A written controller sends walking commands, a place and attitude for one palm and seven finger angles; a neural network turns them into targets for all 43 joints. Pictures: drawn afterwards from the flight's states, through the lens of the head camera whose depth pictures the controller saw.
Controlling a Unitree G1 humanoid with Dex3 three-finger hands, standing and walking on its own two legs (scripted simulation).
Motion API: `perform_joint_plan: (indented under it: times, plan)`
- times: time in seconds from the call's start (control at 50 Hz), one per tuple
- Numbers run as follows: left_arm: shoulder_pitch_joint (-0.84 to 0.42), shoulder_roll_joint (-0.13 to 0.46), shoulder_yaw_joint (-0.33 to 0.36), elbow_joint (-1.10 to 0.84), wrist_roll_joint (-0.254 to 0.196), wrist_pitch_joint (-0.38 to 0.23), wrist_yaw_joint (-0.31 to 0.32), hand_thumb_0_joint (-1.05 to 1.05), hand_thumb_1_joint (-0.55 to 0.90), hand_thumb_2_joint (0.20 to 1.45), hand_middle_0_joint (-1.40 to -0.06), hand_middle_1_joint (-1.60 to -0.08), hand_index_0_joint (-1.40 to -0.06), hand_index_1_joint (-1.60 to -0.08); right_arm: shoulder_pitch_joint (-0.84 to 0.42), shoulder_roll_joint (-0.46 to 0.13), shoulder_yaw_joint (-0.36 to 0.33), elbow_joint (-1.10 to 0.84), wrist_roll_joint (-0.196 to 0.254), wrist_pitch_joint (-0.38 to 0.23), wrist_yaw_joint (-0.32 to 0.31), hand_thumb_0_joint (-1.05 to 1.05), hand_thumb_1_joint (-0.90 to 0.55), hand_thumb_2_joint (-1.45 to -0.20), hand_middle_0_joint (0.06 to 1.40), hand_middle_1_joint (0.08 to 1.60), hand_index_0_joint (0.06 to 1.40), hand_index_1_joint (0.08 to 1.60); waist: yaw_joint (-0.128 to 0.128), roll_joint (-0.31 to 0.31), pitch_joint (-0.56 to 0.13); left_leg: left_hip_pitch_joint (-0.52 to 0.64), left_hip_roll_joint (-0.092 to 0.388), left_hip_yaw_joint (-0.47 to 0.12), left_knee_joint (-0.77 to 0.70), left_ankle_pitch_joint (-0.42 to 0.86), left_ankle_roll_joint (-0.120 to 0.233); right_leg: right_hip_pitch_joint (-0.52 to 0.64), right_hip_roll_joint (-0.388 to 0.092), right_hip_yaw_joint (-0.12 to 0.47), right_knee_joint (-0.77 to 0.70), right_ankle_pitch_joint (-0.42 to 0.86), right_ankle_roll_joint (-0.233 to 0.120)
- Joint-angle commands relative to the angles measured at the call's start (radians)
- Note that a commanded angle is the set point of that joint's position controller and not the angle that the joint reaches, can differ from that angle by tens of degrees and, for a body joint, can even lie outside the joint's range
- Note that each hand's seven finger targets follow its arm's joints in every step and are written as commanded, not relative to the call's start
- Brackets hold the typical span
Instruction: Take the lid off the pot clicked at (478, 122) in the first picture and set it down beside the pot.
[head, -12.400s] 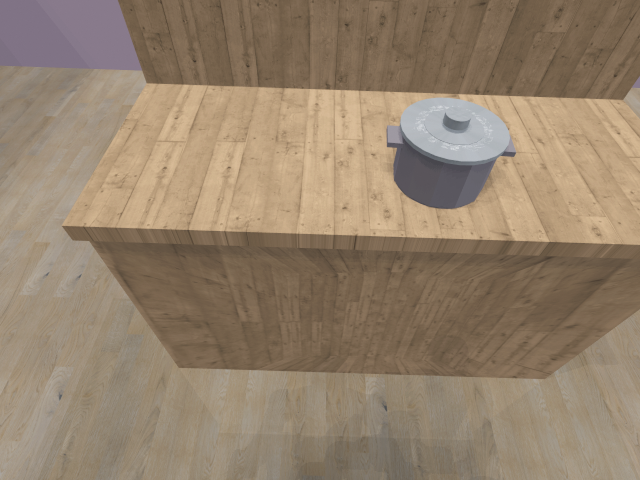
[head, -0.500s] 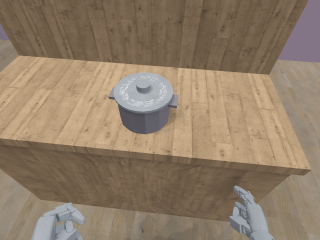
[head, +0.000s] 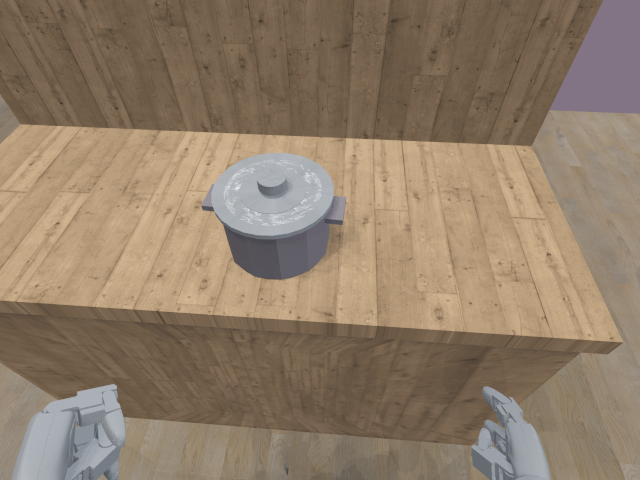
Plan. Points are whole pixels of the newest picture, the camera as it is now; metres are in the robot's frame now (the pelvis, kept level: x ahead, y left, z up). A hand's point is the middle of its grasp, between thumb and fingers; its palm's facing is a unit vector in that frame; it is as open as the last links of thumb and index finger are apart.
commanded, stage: raise the hand higher, near the body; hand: left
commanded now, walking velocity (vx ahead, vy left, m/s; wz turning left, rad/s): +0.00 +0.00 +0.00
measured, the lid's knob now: (271, 181) +0.49 +0.13 +0.09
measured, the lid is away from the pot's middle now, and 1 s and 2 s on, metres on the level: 0.00 0.00 0.00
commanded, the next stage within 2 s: reach forward and open the fingers in 0.40 s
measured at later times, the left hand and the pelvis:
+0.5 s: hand (114, 391) +0.17 +0.23 +0.09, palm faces +0.29 -0.86 -0.42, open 3.1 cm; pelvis +0.00 -0.01 +0.00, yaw +0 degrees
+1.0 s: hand (86, 376) +0.18 +0.26 +0.10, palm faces -0.26 -0.06 -0.96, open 4.2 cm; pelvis -0.03 +0.00 -0.01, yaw +2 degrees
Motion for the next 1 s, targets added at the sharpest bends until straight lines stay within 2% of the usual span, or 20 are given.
perform_joint_plan:
  times: [0.0, 0.08, 0.14, 0.18, 0.2, 0.28, 0.3, 0.48, 0.5, 0.52, 0.56, 0.62, 0.68, 0.74, 0.76, 0.78, 0.82, 0.92, 0.94, 0.98]
  plan:
    - [0.041, 0.105, 0.086, -0.241, -0.005, -0.070, 0.007, 0.000, 0.900, 0.900, -1.300, -1.500, -1.300, -1.500, -0.109, -0.086, -0.026, -0.169, 0.007, -0.053, -0.008, 0.000, -0.900, -0.900, 0.200, 0.300, 0.200, 0.300, 0.002, 0.010, -0.100, 0.164, -0.038, 0.068, -0.020, 0.267, 0.056, -0.106, 0.062, -0.098, -0.057, 0.290, -0.040]
    - [0.001, 0.168, 0.156, -0.254, -0.006, -0.077, 0.009, 0.000, 0.900, 0.900, -1.300, -1.500, -1.300, -1.500, -0.124, -0.101, -0.030, -0.168, 0.002, -0.044, -0.009, 0.000, -0.900, -0.900, 0.200, 0.300, 0.200, 0.300, 0.009, 0.008, -0.099, 0.178, -0.042, 0.072, -0.021, 0.261, 0.054, -0.118, 0.069, -0.091, -0.075, 0.291, -0.037]
    - [-0.020, 0.124, 0.109, -0.283, -0.012, -0.084, 0.003, 0.000, 0.900, 0.900, -1.300, -1.500, -1.300, -1.500, -0.116, -0.088, -0.023, -0.179, 0.005, -0.043, -0.013, 0.000, -0.900, -0.900, 0.200, 0.300, 0.200, 0.300, 0.002, 0.004, -0.089, 0.175, -0.036, 0.074, -0.020, 0.258, 0.056, -0.113, 0.061, -0.091, -0.067, 0.293, -0.035]
    - [-0.023, 0.174, 0.169, -0.274, -0.008, -0.083, 0.007, 0.000, 0.900, 0.900, -1.300, -1.500, -1.300, -1.500, -0.128, -0.097, -0.025, -0.171, 0.000, -0.042, -0.011, 0.000, -0.900, -0.900, 0.200, 0.300, 0.200, 0.300, 0.013, 0.018, -0.101, 0.186, -0.041, 0.075, -0.019, 0.255, 0.053, -0.118, 0.067, -0.085, -0.081, 0.291, -0.037]
    - [-0.030, 0.123, 0.116, -0.301, -0.013, -0.088, 0.002, 0.000, 0.900, 0.900, -1.300, -1.500, -1.300, -1.500, -0.117, -0.081, -0.018, -0.182, 0.005, -0.044, -0.011, 0.000, -0.900, -0.900, 0.200, 0.300, 0.200, 0.300, 0.003, 0.011, -0.090, 0.171, -0.036, 0.071, -0.018, 0.260, 0.054, -0.104, 0.061, -0.088, -0.063, 0.299, -0.038]
    - [-0.038, 0.177, 0.175, -0.317, -0.010, -0.092, 0.005, 0.000, 0.900, 0.900, -1.300, -1.500, -1.300, -1.500, -0.132, -0.094, -0.020, -0.174, -0.002, -0.044, -0.007, 0.000, -0.900, -0.900, 0.200, 0.300, 0.200, 0.300, 0.015, 0.017, -0.125, 0.190, -0.038, 0.073, -0.015, 0.283, 0.052, -0.102, 0.066, -0.085, -0.069, 0.322, -0.035]
    - [-0.042, 0.126, 0.124, -0.325, -0.015, -0.094, 0.001, 0.000, 0.900, 0.900, -1.300, -1.500, -1.300, -1.500, -0.125, -0.078, -0.015, -0.182, 0.004, -0.045, -0.007, 0.000, -0.900, -0.900, 0.200, 0.300, 0.200, 0.300, 0.004, 0.002, -0.099, 0.174, -0.030, 0.072, -0.015, 0.277, 0.054, -0.098, 0.059, -0.089, -0.057, 0.321, -0.035]
    - [-0.088, 0.192, 0.198, -0.357, -0.011, -0.108, 0.009, 0.000, 0.900, 0.900, -1.300, -1.500, -1.300, -1.500, -0.142, -0.092, -0.018, -0.169, 0.000, -0.049, -0.004, 0.000, -0.900, -0.900, 0.200, 0.300, 0.200, 0.300, 0.016, 0.009, -0.131, 0.191, -0.028, 0.071, -0.014, 0.273, 0.051, -0.102, 0.064, -0.083, -0.063, 0.315, -0.035]
    - [-0.139, 0.435, 0.128, -0.406, 0.413, -0.030, 0.030, 0.000, 0.875, 0.899, -1.278, -1.482, -1.278, -1.482, -0.086, -0.163, 0.001, -0.179, -0.024, 0.015, 0.014, 0.000, -0.900, -0.900, 0.200, 0.300, 0.200, 0.300, -0.006, 0.066, -0.119, 0.035, -0.042, 0.075, 0.031, 0.315, 0.060, -0.160, 0.067, -0.074, 0.053, 0.324, -0.030]
    - [-0.150, 0.329, 0.114, -0.470, 0.411, 0.010, 0.037, 0.000, 0.850, 0.901, -1.259, -1.460, -1.259, -1.460, -0.106, -0.127, -0.005, -0.230, -0.014, 0.048, 0.029, 0.000, -0.900, -0.900, 0.200, 0.300, 0.200, 0.300, 0.011, 0.111, -0.148, 0.015, -0.038, 0.076, 0.035, 0.360, 0.055, -0.155, 0.064, -0.101, 0.086, 0.317, -0.046]
    - [-0.027, 0.406, 0.124, -0.407, 0.590, 0.083, 0.037, 0.000, 0.792, 0.917, -1.229, -1.396, -1.229, -1.396, -0.107, -0.144, -0.021, -0.239, -0.009, 0.112, 0.052, 0.000, -0.900, -0.900, 0.200, 0.300, 0.200, 0.300, 0.036, 0.125, -0.186, 0.008, -0.028, 0.075, 0.071, 0.340, 0.051, -0.170, 0.077, -0.084, 0.100, 0.262, -0.057]
    - [-0.118, 0.508, 0.127, -0.416, 0.735, 0.150, -0.010, 0.000, 0.697, 0.964, -1.211, -1.252, -1.211, -1.252, -0.144, -0.167, -0.014, -0.267, 0.006, 0.181, 0.067, 0.000, -0.900, -0.900, 0.200, 0.300, 0.200, 0.300, 0.019, 0.063, -0.218, -0.019, -0.036, 0.055, 0.103, 0.269, 0.051, -0.193, 0.080, -0.068, 0.103, 0.236, -0.057]
    - [-0.236, 0.568, 0.113, -0.394, 0.784, 0.175, -0.096, 0.000, 0.598, 1.019, -1.176, -1.145, -1.176, -1.145, -0.200, -0.169, -0.010, -0.276, 0.030, 0.193, 0.061, 0.000, -0.900, -0.900, 0.200, 0.300, 0.200, 0.300, 0.016, 0.060, -0.223, -0.010, -0.049, 0.031, 0.099, 0.216, 0.060, -0.211, 0.080, -0.058, 0.077, 0.203, -0.048]
    - [-0.281, 0.563, 0.057, -0.289, 0.741, 0.167, -0.210, 0.000, 0.503, 1.068, -1.141, -1.039, -1.141, -1.039, -0.168, -0.169, -0.016, -0.254, 0.047, 0.185, 0.043, 0.000, -0.900, -0.900, 0.200, 0.300, 0.200, 0.300, -0.009, -0.045, -0.183, -0.016, -0.063, 0.021, 0.087, 0.204, 0.075, -0.198, 0.069, -0.064, 0.066, 0.268, -0.023]
    - [-0.342, 0.643, 0.105, -0.308, 0.741, 0.156, -0.249, 0.000, 0.472, 1.082, -1.129, -1.003, -1.129, -1.003, -0.168, -0.189, -0.012, -0.247, 0.038, 0.184, 0.037, 0.000, -0.900, -0.900, 0.200, 0.300, 0.200, 0.300, 0.003, -0.041, -0.224, 0.010, -0.075, 0.019, 0.082, 0.220, 0.078, -0.199, 0.068, -0.060, 0.052, 0.288, -0.016]
    - [-0.377, 0.654, 0.117, -0.364, 0.732, 0.144, -0.274, 0.000, 0.441, 1.095, -1.117, -0.968, -1.117, -0.968, -0.209, -0.180, -0.006, -0.271, 0.043, 0.166, 0.035, 0.000, -0.900, -0.900, 0.200, 0.300, 0.200, 0.300, 0.009, 0.006, -0.256, 0.042, -0.076, 0.023, 0.088, 0.251, 0.078, -0.178, 0.072, -0.054, 0.050, 0.327, -0.020]
    - [-0.408, 0.666, 0.134, -0.290, 0.707, 0.100, -0.311, 0.000, 0.382, 1.116, -1.092, -0.897, -1.092, -0.897, -0.156, -0.177, 0.000, -0.249, 0.035, 0.159, 0.022, 0.000, -0.900, -0.900, 0.200, 0.300, 0.200, 0.300, 0.006, -0.053, -0.224, 0.052, -0.083, 0.025, 0.074, 0.255, 0.080, -0.189, 0.070, -0.075, 0.035, 0.330, -0.010]
    - [-0.564, 0.668, 0.142, -0.226, 0.707, 0.033, -0.332, 0.000, 0.241, 1.149, -1.026, -0.720, -1.026, -0.720, -0.158, -0.167, -0.001, -0.238, 0.035, 0.153, 0.020, 0.000, -0.900, -0.900, 0.200, 0.300, 0.200, 0.300, 0.016, 0.012, -0.202, 0.104, -0.080, 0.029, 0.023, 0.210, 0.073, -0.188, 0.078, -0.084, -0.011, 0.212, -0.021]
    - [-0.556, 0.610, 0.094, -0.202, 0.694, 0.035, -0.329, 0.000, 0.214, 1.155, -1.013, -0.684, -1.013, -0.684, -0.160, -0.154, -0.005, -0.246, 0.045, 0.151, 0.025, 0.000, -0.900, -0.900, 0.200, 0.300, 0.200, 0.300, 0.009, 0.017, -0.177, 0.098, -0.073, 0.027, 0.014, 0.181, 0.071, -0.169, 0.078, -0.084, -0.009, 0.185, -0.023]
    - [-0.598, 0.660, 0.133, -0.184, 0.728, 0.046, -0.333, 0.000, 0.157, 1.170, -0.987, -0.613, -0.987, -0.613, -0.199, -0.163, -0.001, -0.243, 0.040, 0.146, 0.034, 0.000, -0.900, -0.900, 0.200, 0.300, 0.200, 0.300, 0.027, 0.024, -0.195, 0.108, -0.076, 0.030, 0.000, 0.180, 0.069, -0.183, 0.091, -0.073, -0.030, 0.167, -0.032]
